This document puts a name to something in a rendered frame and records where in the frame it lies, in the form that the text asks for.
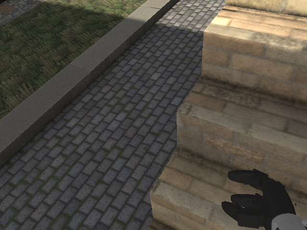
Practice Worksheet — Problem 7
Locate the robot right forearm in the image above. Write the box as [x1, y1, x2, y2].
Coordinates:
[272, 213, 307, 230]

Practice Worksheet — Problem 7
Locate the robot right hand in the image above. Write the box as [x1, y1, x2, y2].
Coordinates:
[222, 169, 296, 230]

